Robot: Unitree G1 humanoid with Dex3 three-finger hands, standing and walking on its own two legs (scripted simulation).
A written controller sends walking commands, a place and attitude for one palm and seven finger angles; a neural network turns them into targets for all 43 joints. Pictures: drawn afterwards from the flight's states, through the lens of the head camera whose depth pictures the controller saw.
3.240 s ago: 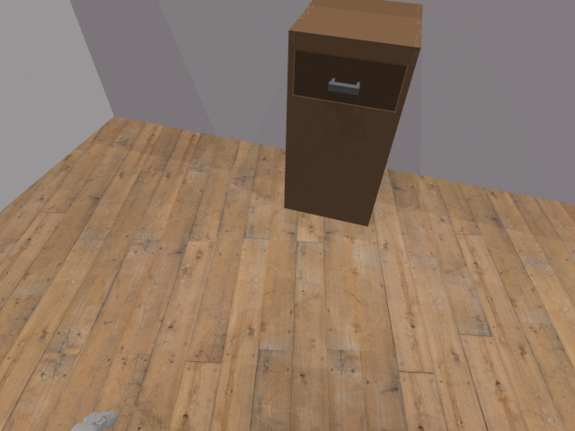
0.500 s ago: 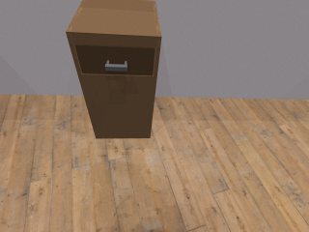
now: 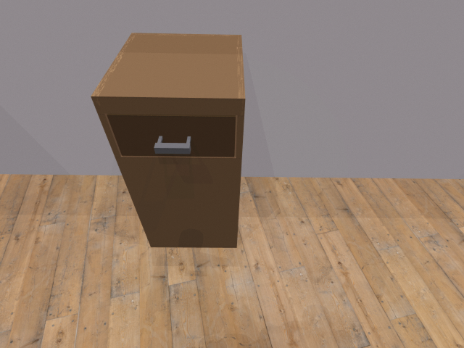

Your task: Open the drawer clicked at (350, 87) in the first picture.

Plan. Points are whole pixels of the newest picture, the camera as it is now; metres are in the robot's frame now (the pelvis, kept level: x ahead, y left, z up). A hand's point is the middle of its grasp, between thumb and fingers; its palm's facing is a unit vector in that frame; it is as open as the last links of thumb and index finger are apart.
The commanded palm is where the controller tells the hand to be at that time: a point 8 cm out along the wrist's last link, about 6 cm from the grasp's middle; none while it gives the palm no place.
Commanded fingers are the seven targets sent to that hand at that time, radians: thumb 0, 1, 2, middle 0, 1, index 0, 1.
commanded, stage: take the last steps up to it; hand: left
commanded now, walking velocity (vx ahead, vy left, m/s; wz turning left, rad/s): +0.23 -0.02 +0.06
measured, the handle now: (173, 143) +0.68 +0.20 -0.08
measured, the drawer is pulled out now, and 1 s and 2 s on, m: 0.00 0.00 0.00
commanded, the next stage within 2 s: come to a stop and stand still in 0.16 s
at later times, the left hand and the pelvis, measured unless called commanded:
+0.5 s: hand out of the picture +0.16 +0.21 -0.18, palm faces +0.05 -0.98 -0.17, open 7.3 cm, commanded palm none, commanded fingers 0.00 0.90 0.90 -0.20 -0.30 -0.20 -0.30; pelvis +0.13 +0.03 +0.01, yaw +1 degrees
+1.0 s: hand out of the picture +0.16 +0.15 -0.14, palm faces +0.12 -0.95 -0.28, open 7.3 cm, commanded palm none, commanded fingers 0.00 0.90 0.90 -0.20 -0.30 -0.20 -0.30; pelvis +0.11 -0.05 +0.01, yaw +2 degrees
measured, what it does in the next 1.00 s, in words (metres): walks ahead: left foot, then right foot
